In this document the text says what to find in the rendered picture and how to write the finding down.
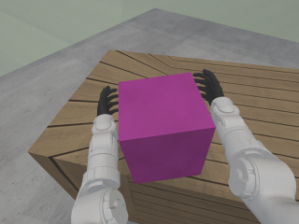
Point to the robot left upper arm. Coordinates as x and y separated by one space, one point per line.
105 206

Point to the left robot forearm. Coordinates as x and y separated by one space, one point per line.
102 168

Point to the robot right upper arm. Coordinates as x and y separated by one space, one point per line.
267 187

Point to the pedestal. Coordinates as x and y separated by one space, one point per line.
268 101

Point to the carton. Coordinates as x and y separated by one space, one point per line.
165 129

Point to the left robot hand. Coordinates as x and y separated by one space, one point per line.
103 105

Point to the right robot hand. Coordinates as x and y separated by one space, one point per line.
212 87

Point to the right robot forearm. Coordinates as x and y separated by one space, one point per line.
235 135

